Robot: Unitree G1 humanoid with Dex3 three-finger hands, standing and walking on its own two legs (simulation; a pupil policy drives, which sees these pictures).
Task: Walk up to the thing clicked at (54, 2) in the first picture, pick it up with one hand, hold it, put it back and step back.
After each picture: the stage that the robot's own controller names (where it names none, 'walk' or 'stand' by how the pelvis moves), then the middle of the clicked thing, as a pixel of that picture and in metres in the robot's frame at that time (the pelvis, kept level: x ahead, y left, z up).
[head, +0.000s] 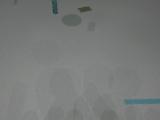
stand; (54, 5) +2.27 +0.37 -0.65
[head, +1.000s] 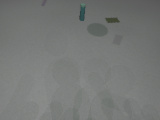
walk; (82, 12) +2.15 +0.05 -0.63
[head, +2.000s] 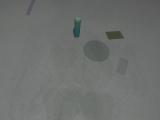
walk; (77, 27) +1.53 +0.04 -0.62
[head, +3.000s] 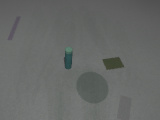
walk; (68, 58) +1.05 +0.09 -0.63
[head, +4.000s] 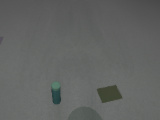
walk; (56, 93) +0.69 +0.15 -0.63
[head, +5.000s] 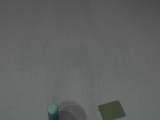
stand; (53, 115) +0.51 +0.15 -0.64
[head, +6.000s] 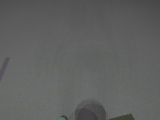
stand; out of the picture +0.44 +0.15 -0.65
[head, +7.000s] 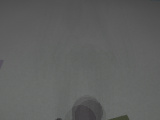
stand; out of the picture +0.42 +0.17 -0.66
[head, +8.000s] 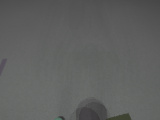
stand; out of the picture +0.44 +0.17 -0.66
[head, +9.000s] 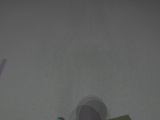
stand; out of the picture +0.43 +0.16 -0.66
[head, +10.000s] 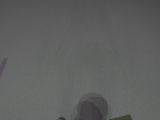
stand; out of the picture +0.42 +0.16 -0.66
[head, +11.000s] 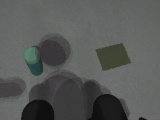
go down; (34, 63) +0.50 +0.17 -0.36
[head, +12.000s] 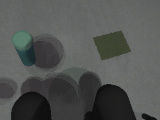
go down; (26, 51) +0.52 +0.18 -0.28
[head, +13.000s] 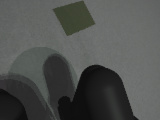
close in; out of the picture +0.51 +0.24 -0.17
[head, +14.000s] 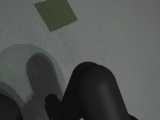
close; out of the picture +0.50 +0.26 -0.17
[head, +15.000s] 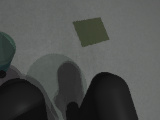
lift; out of the picture +0.39 +0.22 -0.12
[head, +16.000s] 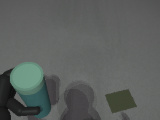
lift; (35, 95) +0.30 +0.14 +0.04
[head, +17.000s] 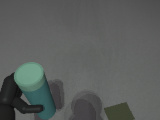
hold; (39, 95) +0.31 +0.14 +0.04
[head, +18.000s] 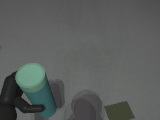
hold; (40, 95) +0.31 +0.14 +0.04
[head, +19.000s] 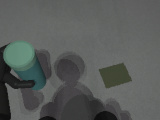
crouch; (30, 70) +0.39 +0.15 -0.02
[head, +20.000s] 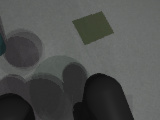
lower; out of the picture +0.50 +0.20 -0.07
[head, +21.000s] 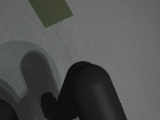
lower; out of the picture +0.48 +0.24 -0.18
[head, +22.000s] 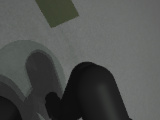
lower; out of the picture +0.47 +0.24 -0.18
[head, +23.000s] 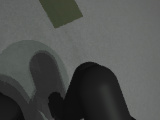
lower; out of the picture +0.46 +0.24 -0.17
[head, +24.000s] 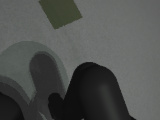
lower; out of the picture +0.45 +0.24 -0.17
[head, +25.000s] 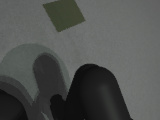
open; out of the picture +0.46 +0.22 -0.18
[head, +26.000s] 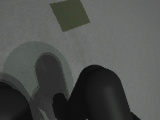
stand; out of the picture +0.46 +0.22 -0.18
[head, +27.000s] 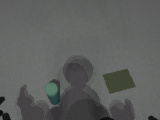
stand; (53, 95) +0.43 +0.14 -0.48
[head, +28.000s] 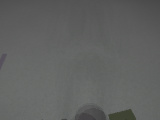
stand; out of the picture +0.41 +0.12 -0.60
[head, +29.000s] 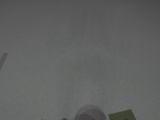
stand; out of the picture +0.41 +0.12 -0.60
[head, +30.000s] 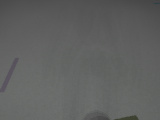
stand; out of the picture +0.43 +0.11 -0.65
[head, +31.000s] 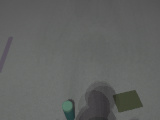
walk; (69, 111) +0.45 +0.13 -0.62
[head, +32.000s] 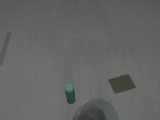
walk; (70, 93) +0.60 +0.12 -0.64
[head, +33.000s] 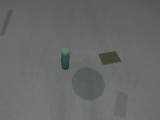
walk; (65, 59) +0.95 +0.08 -0.64
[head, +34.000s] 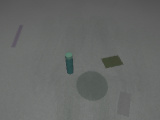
stand; (69, 63) +1.06 +0.14 -0.64
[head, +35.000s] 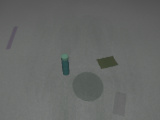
stand; (65, 65) +1.06 +0.15 -0.66
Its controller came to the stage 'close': yes
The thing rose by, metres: 0.69
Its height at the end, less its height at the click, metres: +0.00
